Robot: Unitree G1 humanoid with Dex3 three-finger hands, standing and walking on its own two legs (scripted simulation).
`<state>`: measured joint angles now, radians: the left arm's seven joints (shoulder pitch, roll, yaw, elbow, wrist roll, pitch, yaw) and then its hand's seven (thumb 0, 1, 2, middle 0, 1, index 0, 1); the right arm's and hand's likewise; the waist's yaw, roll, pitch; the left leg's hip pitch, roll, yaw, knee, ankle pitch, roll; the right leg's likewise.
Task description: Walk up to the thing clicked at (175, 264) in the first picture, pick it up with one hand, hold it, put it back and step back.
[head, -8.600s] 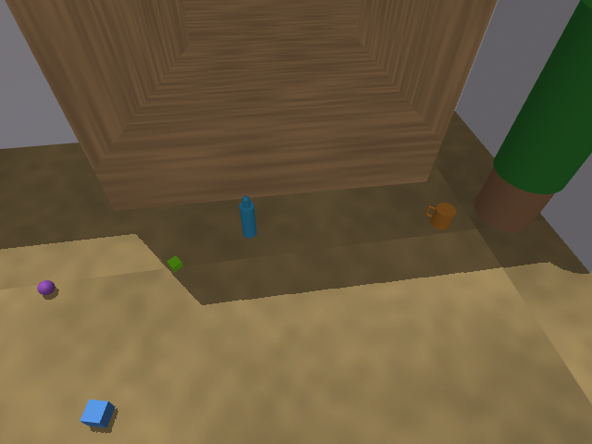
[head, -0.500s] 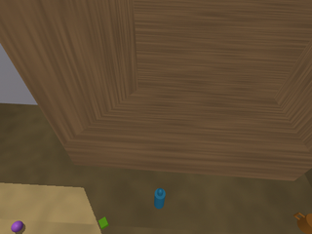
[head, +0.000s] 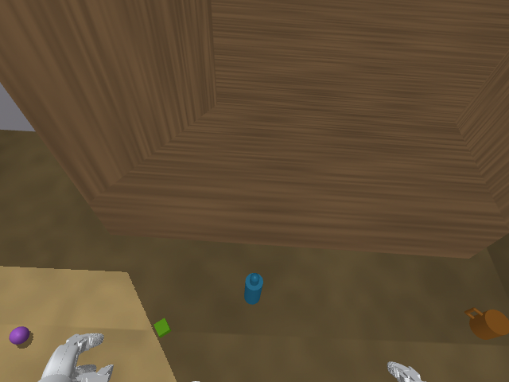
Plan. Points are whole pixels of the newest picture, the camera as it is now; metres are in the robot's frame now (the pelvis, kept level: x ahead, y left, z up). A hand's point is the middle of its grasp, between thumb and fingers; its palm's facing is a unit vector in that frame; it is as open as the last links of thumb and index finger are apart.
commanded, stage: rise first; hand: left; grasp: from above
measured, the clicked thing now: (162, 327) +0.36 +0.29 -0.75
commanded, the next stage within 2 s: none
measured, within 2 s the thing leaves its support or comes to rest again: neither
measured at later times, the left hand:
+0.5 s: hand out of the picture +0.13 +0.29 -0.25, palm faces -0.17 -0.80 -0.58, open 12.6 cm
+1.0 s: hand (111, 367) +0.21 +0.34 -0.44, palm faces -0.30 -0.30 -0.91, open 11.1 cm
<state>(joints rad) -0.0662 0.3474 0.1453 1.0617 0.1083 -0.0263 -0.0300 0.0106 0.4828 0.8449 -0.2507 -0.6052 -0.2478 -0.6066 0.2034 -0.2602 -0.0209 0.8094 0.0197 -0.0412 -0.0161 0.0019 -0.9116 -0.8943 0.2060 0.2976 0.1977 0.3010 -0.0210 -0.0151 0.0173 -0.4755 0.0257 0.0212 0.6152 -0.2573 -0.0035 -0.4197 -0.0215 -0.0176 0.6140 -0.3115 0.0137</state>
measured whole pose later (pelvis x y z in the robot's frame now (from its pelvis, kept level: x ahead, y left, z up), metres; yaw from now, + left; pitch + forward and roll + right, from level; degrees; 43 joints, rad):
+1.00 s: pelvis -0.06 -0.01 -0.29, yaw -3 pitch +35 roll -3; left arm -0.27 0.46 0.19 0.87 0.80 0.01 0.44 0.00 -0.08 0.60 -0.56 -0.54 -0.55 -0.55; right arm -0.02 -0.31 -0.05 0.72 -0.04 -0.14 0.06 0.00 -0.92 -0.90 0.21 0.30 0.20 0.30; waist 0.03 -0.01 -0.15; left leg -1.92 0.06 -0.06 1.95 -0.64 -0.02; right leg -1.84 0.01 -0.04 1.95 -0.72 0.00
